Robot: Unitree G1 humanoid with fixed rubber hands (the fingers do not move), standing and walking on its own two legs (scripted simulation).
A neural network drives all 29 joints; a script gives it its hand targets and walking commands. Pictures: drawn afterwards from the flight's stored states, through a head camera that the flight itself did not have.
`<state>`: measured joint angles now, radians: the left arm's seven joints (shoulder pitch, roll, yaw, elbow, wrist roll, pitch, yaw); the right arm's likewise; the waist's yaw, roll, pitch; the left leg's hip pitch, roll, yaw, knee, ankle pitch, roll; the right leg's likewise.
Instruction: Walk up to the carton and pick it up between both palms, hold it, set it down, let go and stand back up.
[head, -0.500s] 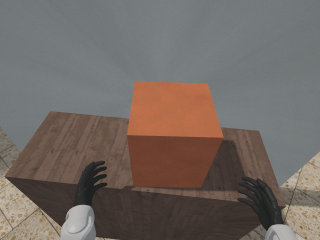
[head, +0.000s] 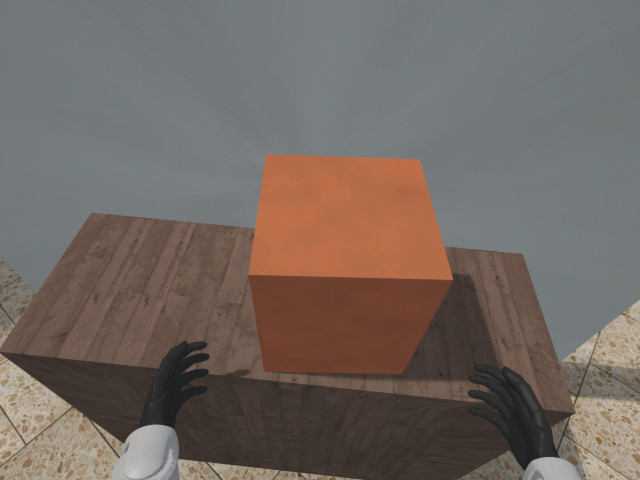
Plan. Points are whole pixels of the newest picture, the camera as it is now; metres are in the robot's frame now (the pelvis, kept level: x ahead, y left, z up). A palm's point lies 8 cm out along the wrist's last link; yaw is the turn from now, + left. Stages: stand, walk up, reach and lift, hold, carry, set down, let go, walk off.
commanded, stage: set down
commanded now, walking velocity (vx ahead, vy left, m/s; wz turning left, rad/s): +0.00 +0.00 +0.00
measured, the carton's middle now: (338, 270) +0.39 +0.03 +0.03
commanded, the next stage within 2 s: let go in 1.06 s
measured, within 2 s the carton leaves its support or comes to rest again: neither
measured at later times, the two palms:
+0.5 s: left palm (156, 438) +0.17 +0.23 -0.04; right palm (519, 456) +0.19 -0.21 -0.03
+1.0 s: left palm (160, 445) +0.17 +0.23 -0.07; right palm (517, 457) +0.19 -0.20 -0.04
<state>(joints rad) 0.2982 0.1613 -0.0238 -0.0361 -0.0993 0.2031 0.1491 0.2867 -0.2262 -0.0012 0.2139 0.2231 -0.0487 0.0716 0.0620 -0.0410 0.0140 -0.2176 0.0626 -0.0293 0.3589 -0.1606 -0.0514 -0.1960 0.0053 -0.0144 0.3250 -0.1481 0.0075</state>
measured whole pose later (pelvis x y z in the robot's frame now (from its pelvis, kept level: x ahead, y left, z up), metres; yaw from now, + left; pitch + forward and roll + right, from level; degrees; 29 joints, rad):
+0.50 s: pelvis +0.01 +0.00 +0.00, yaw +0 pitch +2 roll -1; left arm 0.34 0.20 -0.02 0.12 -0.09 0.13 0.08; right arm 0.30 -0.19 0.00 0.37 0.17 -0.17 0.06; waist 0.06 -0.03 0.04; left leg -0.21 0.06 -0.03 0.36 -0.18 -0.05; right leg -0.18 0.01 -0.01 0.31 -0.15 0.01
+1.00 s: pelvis +0.01 +0.00 +0.00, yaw +0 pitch +1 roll -1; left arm 0.27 0.23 -0.02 0.28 -0.03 0.17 0.06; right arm 0.24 -0.16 0.00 0.48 0.10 -0.23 0.05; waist 0.03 -0.06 0.04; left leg -0.20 0.06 -0.03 0.36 -0.18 -0.05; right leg -0.17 0.01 -0.01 0.31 -0.15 0.01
